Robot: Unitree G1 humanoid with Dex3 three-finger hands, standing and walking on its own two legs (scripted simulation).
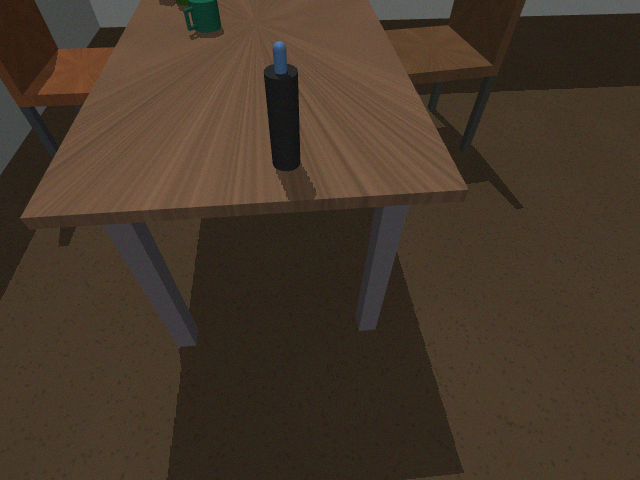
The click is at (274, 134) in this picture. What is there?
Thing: necked bottle
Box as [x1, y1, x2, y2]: [264, 41, 299, 170]
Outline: 277,41 273,45 274,63 264,69 273,165 280,170 291,170 297,167 299,164 297,69 294,66 286,63 285,46 282,42
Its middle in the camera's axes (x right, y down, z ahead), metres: -0.06 -0.23 +0.70
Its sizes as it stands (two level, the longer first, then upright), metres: 0.058 0.058 0.242
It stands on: a support 0.76 m high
